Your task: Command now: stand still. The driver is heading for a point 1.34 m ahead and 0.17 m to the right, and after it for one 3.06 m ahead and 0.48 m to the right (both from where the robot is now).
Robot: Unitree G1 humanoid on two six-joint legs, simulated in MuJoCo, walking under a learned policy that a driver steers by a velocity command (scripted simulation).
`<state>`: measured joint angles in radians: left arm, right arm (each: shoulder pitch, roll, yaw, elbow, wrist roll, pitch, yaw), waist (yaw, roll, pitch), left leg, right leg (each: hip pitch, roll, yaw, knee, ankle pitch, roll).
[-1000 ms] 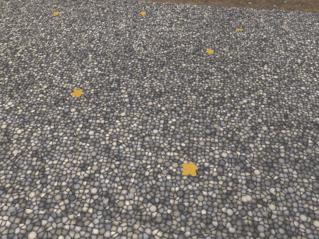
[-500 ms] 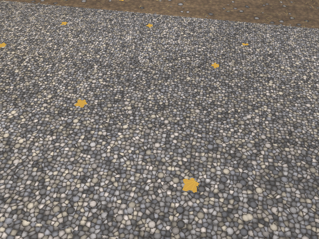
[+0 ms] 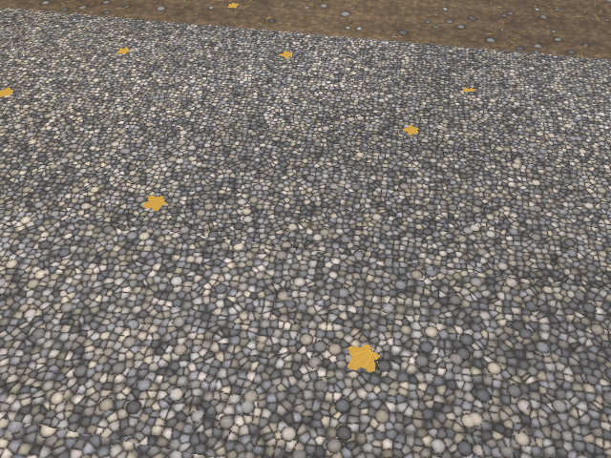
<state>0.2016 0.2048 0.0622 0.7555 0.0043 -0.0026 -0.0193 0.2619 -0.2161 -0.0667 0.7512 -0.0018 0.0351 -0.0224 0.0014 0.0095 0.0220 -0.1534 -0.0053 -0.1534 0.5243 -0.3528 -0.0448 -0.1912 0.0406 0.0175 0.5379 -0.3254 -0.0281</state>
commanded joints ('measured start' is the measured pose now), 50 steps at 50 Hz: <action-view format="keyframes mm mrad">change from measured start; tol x16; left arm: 1 -7 101 25 -60 0 -15 7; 25 190 210 57 66 -21 -24 54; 50 -169 73 -1 -65 -20 -54 7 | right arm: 1 19 -103 -26 -41 -1 -11 -8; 26 -71 -98 -21 56 40 -93 -18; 35 367 -226 -55 209 14 -118 17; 40 117 -130 2 151 0 -143 44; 50 216 -151 18 237 0 -121 2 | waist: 1 -1 -8 -19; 25 73 -181 192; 33 -88 -63 -8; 35 -127 311 -40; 39 -25 83 87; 50 -53 102 42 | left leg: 1 -36 28 -13 -60 272 7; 19 -32 13 24 -79 184 -6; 26 -527 85 63 422 -207 69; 33 145 -44 249 25 113 42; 36 217 417 -676 -374 -406 321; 37 175 412 -603 -376 -442 315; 44 119 201 -40 -343 440 203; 50 10 156 97 -350 553 192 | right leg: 1 28 -78 82 -92 277 -11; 18 29 -75 81 -125 247 -13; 21 17 -91 144 -192 -243 -60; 24 -40 -345 542 -393 -575 -234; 30 -73 -243 246 -342 -118 -153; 33 -274 -161 128 -157 -182 -112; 35 -554 -6 -32 484 -218 -1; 37 -741 -69 113 718 -148 -51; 50 -363 -75 -37 177 430 36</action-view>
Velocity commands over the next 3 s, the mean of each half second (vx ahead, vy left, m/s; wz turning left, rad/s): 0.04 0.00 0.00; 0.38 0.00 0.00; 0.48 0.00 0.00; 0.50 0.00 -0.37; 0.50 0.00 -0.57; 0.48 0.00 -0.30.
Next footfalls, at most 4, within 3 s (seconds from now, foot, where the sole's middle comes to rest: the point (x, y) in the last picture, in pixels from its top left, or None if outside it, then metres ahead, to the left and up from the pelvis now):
0.68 left None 0.10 0.16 -0.77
1.14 right None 0.37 -0.05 -0.77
1.80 left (219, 388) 0.77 0.27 -0.94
2.30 right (327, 319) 0.99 -0.02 -0.94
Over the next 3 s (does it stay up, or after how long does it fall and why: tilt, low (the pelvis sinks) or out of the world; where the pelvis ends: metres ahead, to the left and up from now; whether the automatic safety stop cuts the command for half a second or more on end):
stays up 1.25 -0.01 -0.28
